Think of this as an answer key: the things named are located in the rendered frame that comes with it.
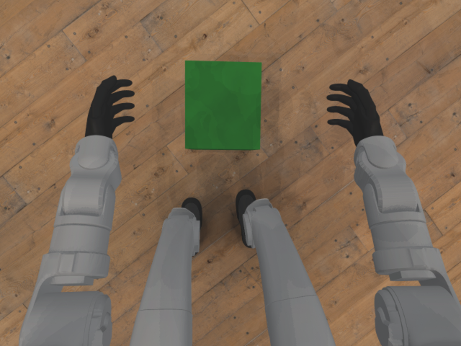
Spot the carton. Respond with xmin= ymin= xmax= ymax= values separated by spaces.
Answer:
xmin=185 ymin=61 xmax=261 ymax=150

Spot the robot left upper arm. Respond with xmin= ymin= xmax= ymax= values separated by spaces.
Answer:
xmin=22 ymin=291 xmax=112 ymax=346

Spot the left robot hand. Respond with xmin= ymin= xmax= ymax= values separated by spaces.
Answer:
xmin=85 ymin=75 xmax=135 ymax=139

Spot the robot right thigh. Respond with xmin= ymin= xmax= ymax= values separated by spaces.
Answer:
xmin=243 ymin=205 xmax=336 ymax=346

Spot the left robot forearm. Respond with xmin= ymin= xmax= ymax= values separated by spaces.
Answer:
xmin=19 ymin=135 xmax=122 ymax=346

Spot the right robot hand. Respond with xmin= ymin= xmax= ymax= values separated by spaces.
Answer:
xmin=327 ymin=79 xmax=384 ymax=147

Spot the robot right upper arm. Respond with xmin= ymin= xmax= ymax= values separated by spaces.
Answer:
xmin=375 ymin=286 xmax=461 ymax=346

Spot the right robot forearm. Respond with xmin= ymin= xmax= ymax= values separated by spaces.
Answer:
xmin=354 ymin=136 xmax=461 ymax=311

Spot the robot right foot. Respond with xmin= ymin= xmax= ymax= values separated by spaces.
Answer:
xmin=236 ymin=190 xmax=256 ymax=248

